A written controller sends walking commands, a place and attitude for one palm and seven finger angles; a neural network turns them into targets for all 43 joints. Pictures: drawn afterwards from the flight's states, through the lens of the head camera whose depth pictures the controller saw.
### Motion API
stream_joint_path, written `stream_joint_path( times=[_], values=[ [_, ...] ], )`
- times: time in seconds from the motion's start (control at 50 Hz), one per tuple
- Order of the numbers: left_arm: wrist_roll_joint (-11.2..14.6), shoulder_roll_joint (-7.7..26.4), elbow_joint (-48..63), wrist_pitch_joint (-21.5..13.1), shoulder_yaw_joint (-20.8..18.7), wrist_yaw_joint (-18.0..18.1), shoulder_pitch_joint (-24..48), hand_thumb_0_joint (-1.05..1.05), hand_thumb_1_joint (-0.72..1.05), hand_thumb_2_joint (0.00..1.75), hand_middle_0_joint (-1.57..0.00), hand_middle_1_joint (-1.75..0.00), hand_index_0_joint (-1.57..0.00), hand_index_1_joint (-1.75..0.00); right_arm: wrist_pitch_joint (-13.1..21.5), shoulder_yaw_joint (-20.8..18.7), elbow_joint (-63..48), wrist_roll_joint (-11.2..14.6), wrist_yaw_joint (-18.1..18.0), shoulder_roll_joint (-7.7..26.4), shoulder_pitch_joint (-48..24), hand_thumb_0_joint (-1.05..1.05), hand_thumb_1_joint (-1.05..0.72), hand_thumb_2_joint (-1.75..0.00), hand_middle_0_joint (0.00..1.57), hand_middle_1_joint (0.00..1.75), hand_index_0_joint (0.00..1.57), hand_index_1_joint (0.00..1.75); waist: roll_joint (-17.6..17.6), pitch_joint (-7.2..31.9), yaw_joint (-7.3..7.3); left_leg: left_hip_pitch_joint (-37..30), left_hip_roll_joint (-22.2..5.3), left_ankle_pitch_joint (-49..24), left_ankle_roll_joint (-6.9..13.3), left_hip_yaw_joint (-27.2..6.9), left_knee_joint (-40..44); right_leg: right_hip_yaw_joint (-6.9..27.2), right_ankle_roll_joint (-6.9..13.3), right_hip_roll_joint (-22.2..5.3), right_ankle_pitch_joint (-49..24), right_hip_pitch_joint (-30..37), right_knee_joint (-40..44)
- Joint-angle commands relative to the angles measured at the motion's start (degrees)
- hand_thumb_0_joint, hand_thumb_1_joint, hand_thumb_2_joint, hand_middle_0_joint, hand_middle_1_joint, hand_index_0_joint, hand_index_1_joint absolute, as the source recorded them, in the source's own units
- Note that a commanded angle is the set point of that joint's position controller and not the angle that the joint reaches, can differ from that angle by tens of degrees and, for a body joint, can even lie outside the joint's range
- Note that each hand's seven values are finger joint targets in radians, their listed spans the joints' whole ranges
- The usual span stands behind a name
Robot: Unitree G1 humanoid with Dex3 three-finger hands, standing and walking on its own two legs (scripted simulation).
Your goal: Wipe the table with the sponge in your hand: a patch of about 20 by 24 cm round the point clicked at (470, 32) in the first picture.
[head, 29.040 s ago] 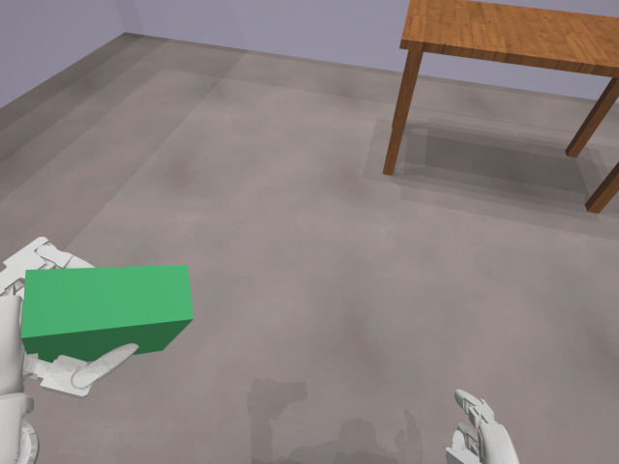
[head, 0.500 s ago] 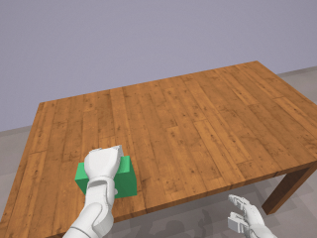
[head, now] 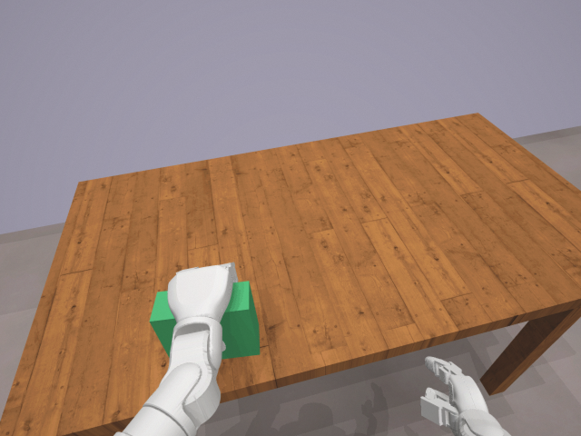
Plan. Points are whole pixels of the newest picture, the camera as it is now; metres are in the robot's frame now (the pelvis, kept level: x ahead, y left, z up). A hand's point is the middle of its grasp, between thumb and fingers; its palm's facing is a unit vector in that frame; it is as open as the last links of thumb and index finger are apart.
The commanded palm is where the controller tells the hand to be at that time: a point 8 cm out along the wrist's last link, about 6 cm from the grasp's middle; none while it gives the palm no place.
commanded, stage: wipe forward along the third lane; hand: left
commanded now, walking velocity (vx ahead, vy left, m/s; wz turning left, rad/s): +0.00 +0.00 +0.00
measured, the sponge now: (213, 332) +0.28 +0.18 -0.04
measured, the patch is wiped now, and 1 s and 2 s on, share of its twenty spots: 0.90 0.95 1.00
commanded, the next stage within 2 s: wipe back along the third lane in 1.36 s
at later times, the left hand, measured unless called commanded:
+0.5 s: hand (218, 288) +0.32 +0.17 +0.01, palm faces -0.05 -0.03 -1.00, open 9.8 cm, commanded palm +0.31 +0.18 +0.04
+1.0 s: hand (216, 255) +0.39 +0.20 +0.01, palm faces -0.10 -0.02 -0.99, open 9.9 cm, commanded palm +0.37 +0.20 +0.05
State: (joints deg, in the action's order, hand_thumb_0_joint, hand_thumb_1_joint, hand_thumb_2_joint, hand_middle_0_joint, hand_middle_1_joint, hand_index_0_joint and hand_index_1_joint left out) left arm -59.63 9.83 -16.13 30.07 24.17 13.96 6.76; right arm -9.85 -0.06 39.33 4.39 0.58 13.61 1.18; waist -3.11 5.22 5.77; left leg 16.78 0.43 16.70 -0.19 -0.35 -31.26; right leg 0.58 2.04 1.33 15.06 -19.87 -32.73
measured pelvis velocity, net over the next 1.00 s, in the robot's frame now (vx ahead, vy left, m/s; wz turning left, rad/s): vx -0.01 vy -0.02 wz -0.01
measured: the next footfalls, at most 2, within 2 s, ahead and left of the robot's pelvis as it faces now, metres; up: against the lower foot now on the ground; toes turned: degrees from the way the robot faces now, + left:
none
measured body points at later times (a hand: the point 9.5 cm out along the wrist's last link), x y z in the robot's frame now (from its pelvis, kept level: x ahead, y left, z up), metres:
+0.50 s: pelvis -0.03 -0.02 -0.01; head -0.03 -0.04 +0.44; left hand +0.32 +0.17 +0.07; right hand +0.18 -0.24 -0.11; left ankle -0.01 +0.12 -0.73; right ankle +0.02 -0.10 -0.73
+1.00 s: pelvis -0.01 -0.02 -0.01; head +0.02 -0.04 +0.44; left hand +0.39 +0.19 +0.07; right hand +0.13 -0.27 -0.14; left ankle +0.00 +0.12 -0.73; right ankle +0.02 -0.10 -0.73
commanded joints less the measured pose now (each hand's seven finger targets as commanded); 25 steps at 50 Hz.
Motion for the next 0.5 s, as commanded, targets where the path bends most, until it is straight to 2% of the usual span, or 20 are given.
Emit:
stream_joint_path(
  times=[0.0, 0.02, 0.04, 0.06, 0.08, 0.12, 0.14, 0.2, 0.22, 0.24, 0.26, 0.3, 0.32, 0.34, 0.36, 0.4, 0.42, 0.44, 0.46, 0.48],
  values=[
    [-0.7, 1.5, 1.4, -1.5, -2.4, 2.1, 14.6, 0.0, 0.1, 1.3, -1.2, -1.6, -1.2, -1.6, 3.1, -1.7, -9.5, 0.1, -0.8, 5.6, -11.8, 0.0, -0.9, -0.9, 0.2, 0.3, 0.2, 0.3, 9.6, 7.7, -1.61, -0.1, 1.4, -5.7, 1.8, -1.1, 3.8, 2.7, 2.8, 0.9, -4.7, 3.0, 5.5],
    [-0.8, 0.7, 0.3, -1.4, -1.6, 2.2, 16.2, 0.0, 0.1, 1.3, -1.2, -1.6, -1.2, -1.6, 3.0, -1.6, -9.3, 0.1, -1.0, 5.5, -12.0, 0.0, -0.9, -0.9, 0.2, 0.3, 0.2, 0.3, 9.7, 7.1, -1.91, 0.2, 1.4, -4.9, 1.8, -1.0, 3.7, 2.6, 2.7, 0.8, -3.8, 2.3, 5.8],
    [-0.7, 3.4, -0.2, -1.5, -4.5, 2.4, 18.4, 0.0, 0.1, 1.3, -1.2, -1.6, -1.2, -1.6, 3.0, -1.6, -8.9, 0.1, -1.4, 5.9, -11.5, 0.0, -0.9, -0.9, 0.2, 0.3, 0.2, 0.3, 10.0, 7.0, -2.0, 0.7, 1.3, -3.8, 1.8, -1.2, 4.0, 3.2, 2.9, 1.0, -2.5, 2.0, 6.1],
    [-0.8, 1.0, -0.7, -1.4, -2.3, 2.5, 19.1, 0.0, 0.1, 1.3, -1.2, -1.6, -1.2, -1.6, 3.0, -1.6, -9.3, 0.2, -1.5, 5.6, -11.5, 0.0, -0.9, -0.9, 0.2, 0.3, 0.2, 0.3, 9.3, 7.9, -2.19, 0.8, 1.5, -3.4, 1.9, -0.7, 3.8, 2.4, 2.5, 0.7, -2.0, 2.1, 5.9],
    [-1.0, 1.9, -2.6, -1.3, -3.2, 2.8, 20.2, 0.0, 0.1, 1.3, -1.2, -1.6, -1.2, -1.6, 2.9, -1.5, -8.9, 0.3, -1.7, 5.6, -11.5, 0.0, -0.9, -0.9, 0.2, 0.3, 0.2, 0.3, 9.6, 6.6, -2.35, 1.1, 1.4, -2.9, 1.7, -0.9, 3.7, 2.4, 2.7, 0.8, -1.3, 0.9, 6.0],
    [-1.3, 1.1, -4.9, -1.4, -2.6, 2.9, 22.6, 0.0, 0.1, 1.3, -1.2, -1.6, -1.2, -1.6, 2.8, -1.5, -8.4, 0.2, -2.1, 5.6, -11.2, 0.0, -0.9, -0.9, 0.2, 0.3, 0.2, 0.3, 8.7, 6.7, -2.62, 1.7, 1.6, -1.4, 1.6, -0.6, 3.7, 2.1, 2.6, 0.6, 0.6, -0.2, 6.0],
    [-1.0, 3.2, -5.9, -1.4, -4.9, 3.1, 23.3, 0.0, 0.1, 1.3, -1.2, -1.6, -1.2, -1.6, 2.8, -1.4, -8.3, 0.1, -2.5, 5.8, -11.1, 0.0, -0.9, -0.9, 0.2, 0.3, 0.2, 0.3, 8.3, 6.2, -2.35, 2.4, 1.6, -0.3, 1.6, -0.8, 4.0, 2.6, 2.7, 0.8, 1.6, -0.5, 6.5],
    [-1.2, 1.5, -10.2, -1.4, -3.5, 3.3, 26.7, 0.0, 0.1, 1.3, -1.2, -1.6, -1.2, -1.6, 2.7, -1.1, -8.0, 0.1, -3.2, 5.6, -10.5, 0.0, -0.9, -0.9, 0.2, 0.3, 0.2, 0.3, 9.4, 6.0, -3.31, 3.6, 1.9, 1.8, 1.5, -0.1, 3.6, 2.3, 2.2, 0.2, 4.3, -1.6, 6.9],
    [-1.3, 2.3, -11.7, -1.5, -4.5, 3.4, 27.3, 0.0, 0.1, 1.3, -1.2, -1.6, -1.2, -1.6, 2.7, -1.2, -7.7, 0.1, -3.4, 5.7, -10.0, 0.0, -0.9, -0.9, 0.2, 0.3, 0.2, 0.3, 9.5, 6.8, -3.26, 3.9, 2.0, 1.7, 1.4, 0.0, 3.3, 2.6, 2.2, 0.2, 4.2, -1.6, 6.8],
    [-1.0, 5.2, -12.5, -1.6, -7.7, 3.6, 26.6, 0.0, 0.1, 1.3, -1.2, -1.6, -1.2, -1.6, 2.6, -1.3, -7.6, 0.0, -3.6, 6.1, -9.8, 0.0, -0.9, -0.9, 0.2, 0.3, 0.2, 0.3, 9.5, 7.4, -2.54, 4.6, 2.0, 2.2, 1.4, -0.1, 3.5, 3.5, 2.4, 0.2, 4.6, -1.0, 7.1],
    [-1.2, 3.6, -13.4, -1.4, -6.1, 3.6, 27.0, 0.0, 0.1, 1.3, -1.2, -1.6, -1.2, -1.6, 2.5, -1.0, -8.0, 0.0, -3.8, 5.7, -9.7, 0.0, -0.9, -0.9, 0.2, 0.3, 0.2, 0.3, 9.2, 8.3, -2.87, 5.0, 2.1, 2.1, 1.4, 0.3, 3.2, 2.9, 2.1, -0.1, 4.8, -0.5, 6.8],
    [-0.9, 3.2, -15.1, -1.8, -6.1, 3.9, 29.0, 0.0, 0.1, 1.3, -1.2, -1.6, -1.2, -1.6, 2.5, -1.1, -7.8, 0.0, -4.2, 5.7, -9.1, 0.0, -0.9, -0.9, 0.2, 0.3, 0.2, 0.3, 9.4, 8.1, -3.42, 5.6, 2.1, 2.6, 1.3, 0.4, 2.9, 3.2, 1.9, -0.2, 5.1, -1.4, 6.9],
    [-0.8, 3.9, -16.1, -1.8, -6.8, 3.9, 28.5, 0.0, 0.1, 1.3, -1.2, -1.6, -1.2, -1.6, 2.5, -1.1, -8.0, -0.1, -4.3, 5.8, -8.8, 0.0, -0.9, -0.9, 0.2, 0.3, 0.2, 0.3, 10.2, 8.6, -3.24, 5.9, 2.1, 2.7, 1.4, 0.5, 2.7, 3.5, 1.8, -0.4, 5.7, -1.0, 7.3],
    [-0.8, 8.6, -16.8, -1.8, -11.1, 4.2, 28.6, 0.0, 0.1, 1.3, -1.2, -1.6, -1.2, -1.6, 2.3, -1.2, -7.6, -0.2, -4.7, 6.4, -8.8, 0.0, -0.9, -0.9, 0.2, 0.3, 0.2, 0.3, 10.2, 9.1, -2.67, 6.6, 2.1, 3.1, 1.2, 0.2, 2.9, 4.7, 2.0, -0.2, 6.3, -0.6, 7.6],
    [-0.9, 6.0, -16.5, -2.0, -8.4, 4.3, 30.8, 0.0, 0.1, 1.3, -1.2, -1.6, -1.2, -1.6, 2.3, -0.9, -8.1, -0.2, -4.9, 5.9, -8.5, 0.0, -0.9, -0.9, 0.2, 0.3, 0.2, 0.3, 9.9, 9.5, -3.68, 7.0, 2.3, 3.3, 1.4, 0.6, 2.6, 4.2, 1.5, -0.7, 6.2, -0.3, 7.3],
    [-0.9, 5.3, -18.2, -2.4, -7.7, 4.4, 32.7, 0.0, 0.1, 1.3, -1.2, -1.6, -1.2, -1.6, 2.5, -0.9, -8.0, -0.1, -5.0, 5.9, -7.9, 0.0, -0.9, -0.9, 0.2, 0.3, 0.2, 0.3, 9.8, 7.6, -4.34, 7.7, 2.1, 4.3, 1.4, 0.5, 2.6, 4.1, 1.4, -0.8, 7.4, -1.9, 7.6],
    [-1.2, 6.6, -19.5, -2.4, -8.8, 4.5, 32.7, 0.0, 0.1, 1.3, -1.2, -1.6, -1.2, -1.6, 2.5, -1.0, -7.7, -0.2, -5.2, 6.1, -7.5, 0.0, -0.9, -0.9, 0.2, 0.3, 0.2, 0.3, 9.7, 7.7, -4.11, 8.0, 2.2, 4.6, 1.4, 0.5, 2.5, 4.3, 1.5, -0.7, 8.3, -2.2, 7.7],
    [-1.1, 9.5, -20.2, -2.5, -11.6, 4.7, 33.2, 0.0, 0.1, 1.3, -1.2, -1.6, -1.2, -1.6, 2.5, -1.0, -7.5, -0.4, -5.4, 6.5, -7.3, 0.0, -0.9, -0.9, 0.2, 0.3, 0.2, 0.3, 9.8, 8.0, -3.66, 8.6, 2.1, 5.0, 1.3, 0.2, 2.8, 4.9, 1.6, -0.6, 8.8, -2.0, 7.9],
    [-0.9, 8.9, -20.3, -2.6, -10.5, 4.7, 34.7, 0.0, 0.1, 1.3, -1.2, -1.6, -1.2, -1.6, 2.6, -0.9, -7.8, -0.2, -5.7, 6.2, -6.9, 0.0, -0.9, -0.9, 0.2, 0.3, 0.2, 0.3, 10.2, 8.5, -4.41, 8.9, 2.2, 5.3, 1.6, 0.7, 2.4, 4.6, 1.1, -1.0, 9.9, -1.4, 8.1],
    [-0.6, 9.9, -21.2, -3.0, -10.9, 4.7, 37.3, 0.0, 0.1, 1.3, -1.2, -1.6, -1.2, -1.6, 2.8, -0.8, -7.4, -0.2, -6.1, 6.3, -6.5, 0.0, -0.9, -0.9, 0.2, 0.3, 0.2, 0.3, 11.1, 7.3, -5.2, 9.4, 2.1, 6.0, 1.7, 0.8, 2.2, 5.1, 0.8, -1.2, 11.0, -2.1, 8.7]
  ],
)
